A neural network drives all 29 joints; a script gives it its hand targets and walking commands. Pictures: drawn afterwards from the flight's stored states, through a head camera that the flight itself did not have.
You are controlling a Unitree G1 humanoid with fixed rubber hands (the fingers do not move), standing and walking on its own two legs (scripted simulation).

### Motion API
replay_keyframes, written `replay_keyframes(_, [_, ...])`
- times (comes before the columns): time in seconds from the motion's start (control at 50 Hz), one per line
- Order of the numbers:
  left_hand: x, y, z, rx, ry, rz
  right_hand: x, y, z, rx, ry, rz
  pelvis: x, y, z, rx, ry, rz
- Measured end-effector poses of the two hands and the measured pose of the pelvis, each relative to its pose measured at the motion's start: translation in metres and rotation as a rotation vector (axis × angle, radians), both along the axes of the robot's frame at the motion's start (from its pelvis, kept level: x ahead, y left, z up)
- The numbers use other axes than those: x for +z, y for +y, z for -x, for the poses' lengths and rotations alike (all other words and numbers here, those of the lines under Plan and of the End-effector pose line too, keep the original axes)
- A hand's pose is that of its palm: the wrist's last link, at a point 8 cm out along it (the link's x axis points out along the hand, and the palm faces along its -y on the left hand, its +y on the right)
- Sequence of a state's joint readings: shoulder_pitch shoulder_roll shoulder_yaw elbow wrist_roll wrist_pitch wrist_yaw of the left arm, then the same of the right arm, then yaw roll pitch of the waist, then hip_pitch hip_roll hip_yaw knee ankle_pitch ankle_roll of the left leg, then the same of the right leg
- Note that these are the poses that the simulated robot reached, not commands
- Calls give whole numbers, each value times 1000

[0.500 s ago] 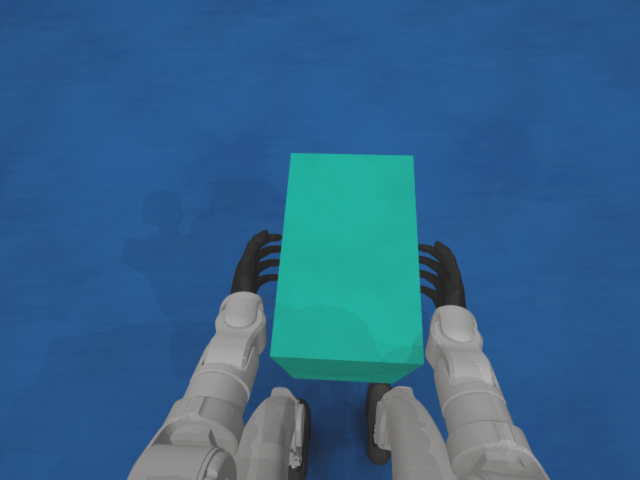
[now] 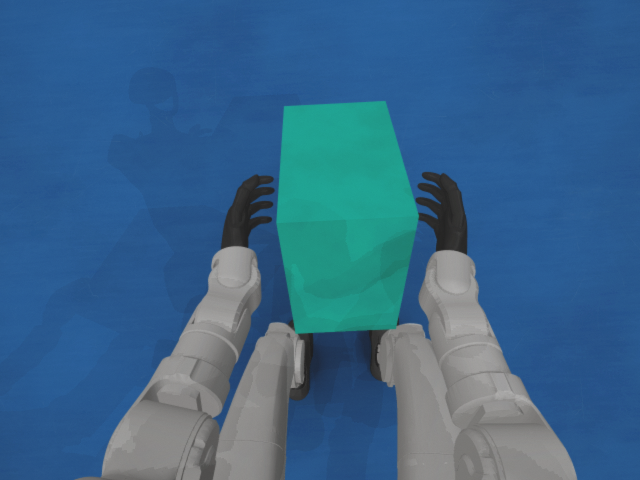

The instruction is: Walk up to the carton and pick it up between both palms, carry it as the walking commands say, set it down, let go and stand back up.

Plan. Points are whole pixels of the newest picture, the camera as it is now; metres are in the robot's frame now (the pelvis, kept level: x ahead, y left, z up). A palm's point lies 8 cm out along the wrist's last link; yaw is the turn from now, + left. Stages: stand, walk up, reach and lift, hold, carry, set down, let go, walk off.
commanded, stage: set down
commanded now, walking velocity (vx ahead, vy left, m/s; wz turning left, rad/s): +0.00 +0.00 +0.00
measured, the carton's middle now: (340, 218) +0.41 +0.01 -0.32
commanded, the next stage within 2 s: none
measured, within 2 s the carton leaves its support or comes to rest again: neither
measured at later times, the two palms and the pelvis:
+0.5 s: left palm (270, 217) +0.40 +0.12 -0.22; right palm (418, 227) +0.39 -0.10 -0.23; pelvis -0.04 -0.01 -0.08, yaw +0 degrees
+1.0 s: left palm (284, 206) +0.43 +0.11 -0.31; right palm (404, 215) +0.42 -0.10 -0.32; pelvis -0.05 -0.01 -0.14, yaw +1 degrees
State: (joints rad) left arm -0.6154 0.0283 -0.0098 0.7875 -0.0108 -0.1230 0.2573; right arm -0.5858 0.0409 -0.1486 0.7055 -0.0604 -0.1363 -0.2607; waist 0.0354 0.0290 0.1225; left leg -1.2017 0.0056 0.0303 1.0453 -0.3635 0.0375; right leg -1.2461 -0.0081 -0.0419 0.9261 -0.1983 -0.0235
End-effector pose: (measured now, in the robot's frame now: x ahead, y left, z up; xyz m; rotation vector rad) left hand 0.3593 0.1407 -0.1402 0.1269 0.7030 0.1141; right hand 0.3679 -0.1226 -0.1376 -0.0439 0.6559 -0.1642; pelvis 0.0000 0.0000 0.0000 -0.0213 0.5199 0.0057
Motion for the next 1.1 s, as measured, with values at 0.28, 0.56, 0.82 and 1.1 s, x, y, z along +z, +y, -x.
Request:
replay_keyframes(0.28, [-45, -27, -18, -14, -6, 69, -43, 6, -24, 18, -18, -58, -43, -7, 19, -2, 90, -9])
replay_keyframes(0.56, [-90, -28, -48, 4, -12, 68, -100, 21, -32, 44, 34, -42, -90, -7, 40, -4, 150, -8])
replay_keyframes(0.82, [-136, -24, -61, 38, 8, 56, -140, 25, -53, 40, 26, -43, -122, -7, 41, -1, 213, -7])
replay_keyframes(1.1, [-186, -34, -80, 0, -43, 54, -199, 28, -67, 23, 11, -51, -162, -9, 68, 11, 98, -11])
